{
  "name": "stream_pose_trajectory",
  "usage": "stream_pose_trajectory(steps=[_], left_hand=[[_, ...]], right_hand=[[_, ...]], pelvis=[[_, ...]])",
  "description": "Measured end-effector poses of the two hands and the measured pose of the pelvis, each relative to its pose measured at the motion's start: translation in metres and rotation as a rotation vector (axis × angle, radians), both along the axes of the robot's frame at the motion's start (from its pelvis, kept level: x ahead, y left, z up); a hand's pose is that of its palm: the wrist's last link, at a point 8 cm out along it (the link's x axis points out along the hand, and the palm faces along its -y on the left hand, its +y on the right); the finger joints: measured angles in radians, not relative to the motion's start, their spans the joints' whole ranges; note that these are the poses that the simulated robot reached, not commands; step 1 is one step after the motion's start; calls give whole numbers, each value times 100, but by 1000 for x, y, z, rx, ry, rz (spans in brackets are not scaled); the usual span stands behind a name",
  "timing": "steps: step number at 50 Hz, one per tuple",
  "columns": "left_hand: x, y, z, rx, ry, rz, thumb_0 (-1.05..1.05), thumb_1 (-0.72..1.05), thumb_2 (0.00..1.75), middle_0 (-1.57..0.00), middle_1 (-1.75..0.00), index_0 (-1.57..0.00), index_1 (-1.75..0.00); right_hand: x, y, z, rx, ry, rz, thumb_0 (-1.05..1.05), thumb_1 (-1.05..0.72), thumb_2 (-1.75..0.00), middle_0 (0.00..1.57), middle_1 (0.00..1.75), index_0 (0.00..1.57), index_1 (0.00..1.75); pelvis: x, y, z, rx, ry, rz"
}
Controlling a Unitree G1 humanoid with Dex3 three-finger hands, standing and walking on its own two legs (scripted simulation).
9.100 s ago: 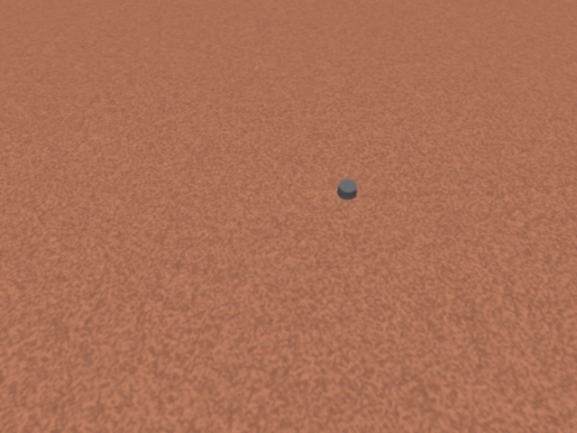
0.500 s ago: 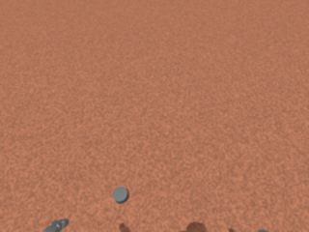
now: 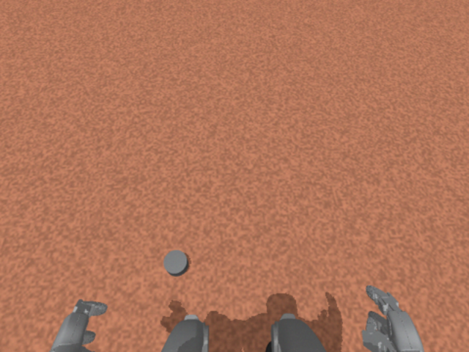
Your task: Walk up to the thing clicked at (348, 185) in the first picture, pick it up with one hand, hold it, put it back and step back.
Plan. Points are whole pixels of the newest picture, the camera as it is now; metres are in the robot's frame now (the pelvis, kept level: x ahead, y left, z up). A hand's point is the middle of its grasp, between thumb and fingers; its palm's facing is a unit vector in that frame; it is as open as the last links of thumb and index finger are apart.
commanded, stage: rise first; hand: left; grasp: from above
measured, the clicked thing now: (176, 263) +0.41 +0.22 -0.68
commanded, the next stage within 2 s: none
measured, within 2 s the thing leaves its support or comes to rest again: neither
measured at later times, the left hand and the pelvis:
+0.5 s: hand (124, 309) +0.22 +0.28 -0.33, palm faces -0.44 -0.49 -0.75, open 14.1 cm; pelvis -0.04 +0.00 -0.18, yaw +0 degrees
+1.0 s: hand (140, 283) +0.30 +0.29 -0.46, palm faces -0.48 -0.14 -0.86, open 14.1 cm; pelvis -0.09 +0.00 -0.31, yaw -3 degrees
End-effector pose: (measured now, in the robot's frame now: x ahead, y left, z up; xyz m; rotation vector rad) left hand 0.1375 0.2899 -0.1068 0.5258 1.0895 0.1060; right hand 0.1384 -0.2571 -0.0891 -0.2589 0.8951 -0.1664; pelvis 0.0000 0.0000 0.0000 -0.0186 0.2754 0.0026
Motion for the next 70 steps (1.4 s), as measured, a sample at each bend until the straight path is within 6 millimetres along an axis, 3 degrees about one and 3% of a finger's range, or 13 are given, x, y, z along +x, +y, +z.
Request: stream_pose_trajectory(steps=[7, 11, 15, 20, 25, 30, 37, 43, 50, 59, 70], left_hand=[[-2, 2, -18, 53, -1, -59, 0, -56, 100, -8, -106, -7, -107], [8, 10, -44, 105, 15, -124, 0, -57, 99, -8, -106, -7, -107], [27, 15, -79, 166, -7, -232, 0, -55, 98, -7, -107, -7, -107], [59, 11, -125, 243, -89, -392, 0, -54, 98, -7, -108, -7, -108], [87, 10, -167, 352, -142, -503, 0, -54, 99, -7, -107, -7, -108], [108, 7, -206, 428, -161, -589, 0, -55, 101, -7, -106, -7, -107], [137, 4, -247, 497, -213, -701, 0, -52, 101, -9, -104, -8, -104], [155, 2, -271, 533, -237, -789, 0, -52, 103, -8, -105, -7, -105], [170, 3, -298, 565, -247, -879, 0, -53, 104, -7, -103, -7, -104], [189, -1, -330, 603, -273, -966, 0, -55, 105, -7, -98, -6, -99], [205, -9, -353, 642, -280, -1009, 0, -54, 103, -8, -97, -7, -98]], right_hand=[[22, 11, -18, 4, -68, 40, 1, -91, -90, 20, 30, 20, 30], [29, 13, -38, 0, -101, 76, 1, -92, -90, 20, 30, 20, 30], [32, 10, -72, -11, -108, 105, 1, -90, -90, 21, 30, 20, 30], [26, 1, -128, -21, -67, 113, 1, -88, -89, 21, 30, 20, 30], [7, -8, -192, -12, 7, 93, 1, -89, -90, 20, 30, 20, 30], [-27, -13, -250, 7, 108, 83, 1, -89, -90, 20, 30, 20, 30], [-86, -18, -306, 9, 240, 44, 1, -88, -90, 20, 30, 20, 30], [-127, -21, -324, -17, 321, 1, 1, -88, -90, 20, 30, 20, 30], [-153, -24, -329, -57, 390, -23, 1, -89, -90, 20, 30, 20, 30], [-159, -21, -341, -80, 447, -9, 1, -90, -90, 20, 30, 20, 29], [-157, -14, -367, -47, 469, 14, 1, -91, -90, 20, 30, 20, 29]], pelvis=[[-3, 2, -24, -10, 55, 7], [-10, 2, -47, -13, 110, 10], [-18, 1, -81, -13, 178, 11], [-29, 1, -130, -14, 254, 9], [-44, -2, -178, -15, 303, 5], [-62, -4, -219, -16, 328, 0], [-83, -7, -268, -24, 318, -9], [-92, -4, -293, -37, 301, -16], [-95, 1, -312, -59, 296, -20], [-90, 7, -332, -79, 309, -21], [-87, 7, -351, -76, 316, -25]])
